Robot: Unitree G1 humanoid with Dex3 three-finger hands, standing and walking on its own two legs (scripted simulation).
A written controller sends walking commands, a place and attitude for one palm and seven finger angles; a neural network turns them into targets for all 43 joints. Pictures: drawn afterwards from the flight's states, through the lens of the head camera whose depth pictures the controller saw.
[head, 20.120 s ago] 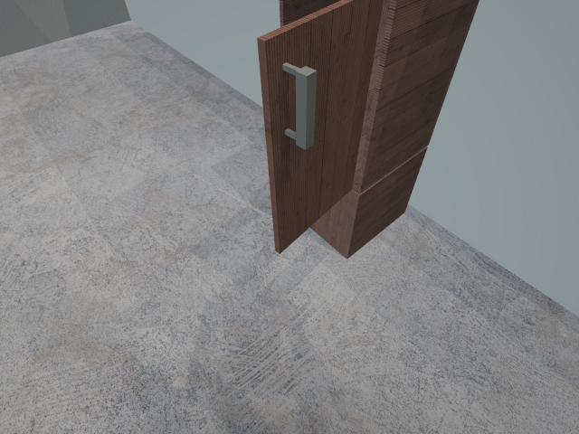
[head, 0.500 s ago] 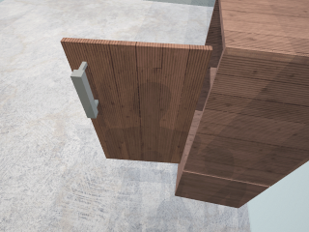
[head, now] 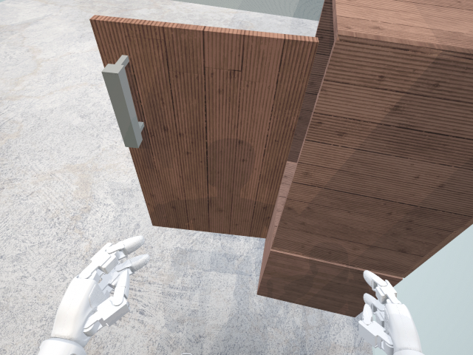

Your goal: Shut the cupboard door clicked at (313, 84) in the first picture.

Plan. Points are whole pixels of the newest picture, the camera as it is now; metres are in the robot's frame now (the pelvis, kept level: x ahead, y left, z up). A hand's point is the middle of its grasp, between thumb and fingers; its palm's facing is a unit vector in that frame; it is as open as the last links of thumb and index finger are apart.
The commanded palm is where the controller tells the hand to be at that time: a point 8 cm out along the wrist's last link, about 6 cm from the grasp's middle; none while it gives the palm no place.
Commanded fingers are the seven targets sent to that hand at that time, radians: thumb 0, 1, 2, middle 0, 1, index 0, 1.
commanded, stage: raise the hand and make a fist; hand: left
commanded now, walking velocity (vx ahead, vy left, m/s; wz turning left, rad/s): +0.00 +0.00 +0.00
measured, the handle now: (128, 103) +0.50 +0.22 +0.17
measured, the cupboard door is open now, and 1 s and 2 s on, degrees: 97 97 97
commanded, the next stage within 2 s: bring the fist close to the handle in 1.54 s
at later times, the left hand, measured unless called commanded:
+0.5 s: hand (73, 263) +0.23 +0.24 +0.09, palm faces +0.04 -1.00 -0.04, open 4.0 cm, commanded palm +0.18 +0.27 +0.09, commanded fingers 0.00 0.90 0.90 -1.01 -1.18 -1.01 -1.18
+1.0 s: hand (51, 242) +0.23 +0.25 +0.14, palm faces -0.06 -1.00 -0.06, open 3.1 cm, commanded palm +0.20 +0.30 +0.16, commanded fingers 0.00 0.90 0.90 -1.30 -1.50 -1.30 -1.50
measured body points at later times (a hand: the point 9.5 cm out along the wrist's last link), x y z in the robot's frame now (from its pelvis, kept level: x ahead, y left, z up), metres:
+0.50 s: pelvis +0.01 +0.03 +0.00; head +0.04 +0.04 +0.45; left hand +0.22 +0.29 +0.10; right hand +0.14 -0.19 -0.08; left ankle +0.03 +0.11 -0.69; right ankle +0.02 -0.07 -0.69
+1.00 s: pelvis +0.01 +0.06 +0.03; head +0.01 +0.06 +0.48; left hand +0.23 +0.30 +0.15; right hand +0.22 -0.13 -0.02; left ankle +0.03 +0.11 -0.69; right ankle +0.02 -0.06 -0.69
